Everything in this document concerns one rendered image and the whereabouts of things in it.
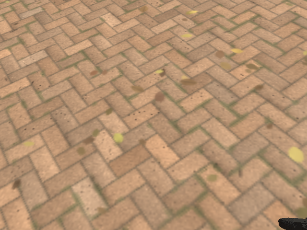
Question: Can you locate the robot right hand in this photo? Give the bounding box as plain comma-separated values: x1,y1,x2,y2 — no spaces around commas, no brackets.
278,218,307,230

